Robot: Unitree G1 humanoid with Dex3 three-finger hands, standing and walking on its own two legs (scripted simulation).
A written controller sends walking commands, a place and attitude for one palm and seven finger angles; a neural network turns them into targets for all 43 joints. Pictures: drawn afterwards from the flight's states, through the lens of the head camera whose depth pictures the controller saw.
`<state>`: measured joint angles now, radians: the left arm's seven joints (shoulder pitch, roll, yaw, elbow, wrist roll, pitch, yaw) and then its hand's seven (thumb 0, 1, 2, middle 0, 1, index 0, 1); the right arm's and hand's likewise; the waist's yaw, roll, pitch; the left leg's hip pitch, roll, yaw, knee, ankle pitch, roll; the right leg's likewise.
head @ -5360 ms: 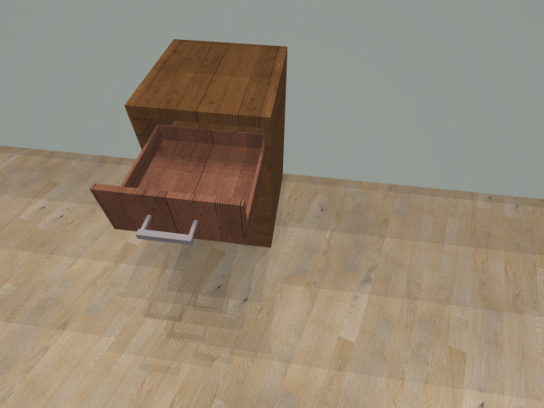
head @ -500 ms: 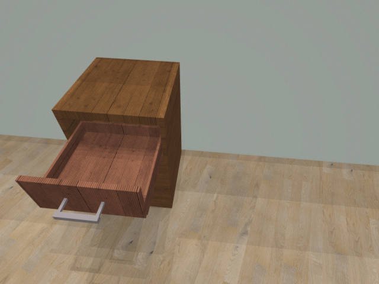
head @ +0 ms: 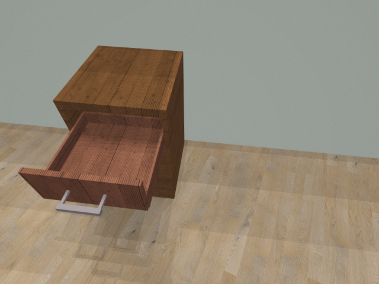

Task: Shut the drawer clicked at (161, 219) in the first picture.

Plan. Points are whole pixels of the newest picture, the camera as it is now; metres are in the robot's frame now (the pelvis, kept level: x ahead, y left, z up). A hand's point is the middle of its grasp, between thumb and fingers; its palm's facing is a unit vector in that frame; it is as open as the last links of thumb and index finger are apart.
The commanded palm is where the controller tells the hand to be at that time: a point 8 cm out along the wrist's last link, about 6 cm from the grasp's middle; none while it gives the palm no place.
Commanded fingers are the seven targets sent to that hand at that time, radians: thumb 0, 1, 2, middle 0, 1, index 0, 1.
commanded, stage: look again from close up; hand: left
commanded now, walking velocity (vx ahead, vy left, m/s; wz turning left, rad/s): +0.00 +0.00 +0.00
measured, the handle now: (82, 203) +0.38 +0.37 -0.21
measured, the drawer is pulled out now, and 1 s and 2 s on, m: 0.30 0.30 0.30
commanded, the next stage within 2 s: shuffle to correct the standing spot in 0.38 s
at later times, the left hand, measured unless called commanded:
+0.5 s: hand out of the picture +0.04 +0.14 -0.17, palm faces +0.03 -0.98 -0.19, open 7.3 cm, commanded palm none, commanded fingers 0.00 0.90 0.90 -0.20 -0.30 -0.20 -0.30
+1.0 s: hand out of the picture +0.06 +0.20 -0.18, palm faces +0.04 -0.97 -0.24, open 7.4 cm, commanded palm none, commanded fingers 0.00 0.90 0.90 -0.20 -0.30 -0.20 -0.30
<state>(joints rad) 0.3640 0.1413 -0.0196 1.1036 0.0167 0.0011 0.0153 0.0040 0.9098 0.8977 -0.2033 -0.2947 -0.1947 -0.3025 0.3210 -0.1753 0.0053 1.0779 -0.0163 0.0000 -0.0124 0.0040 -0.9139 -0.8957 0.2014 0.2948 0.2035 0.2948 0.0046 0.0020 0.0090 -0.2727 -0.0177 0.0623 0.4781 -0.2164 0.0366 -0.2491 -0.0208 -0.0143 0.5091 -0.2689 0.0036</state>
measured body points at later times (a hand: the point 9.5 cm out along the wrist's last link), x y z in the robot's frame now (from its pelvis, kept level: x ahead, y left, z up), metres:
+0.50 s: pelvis +0.04 -0.02 +0.00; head +0.05 -0.03 +0.45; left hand +0.04 +0.20 -0.16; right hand +0.05 -0.24 -0.16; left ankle +0.02 +0.10 -0.74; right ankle +0.00 -0.12 -0.74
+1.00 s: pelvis +0.05 +0.01 -0.01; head +0.08 +0.00 +0.44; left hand +0.06 +0.25 -0.16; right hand +0.08 -0.23 -0.16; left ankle +0.02 +0.10 -0.74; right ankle +0.00 -0.12 -0.74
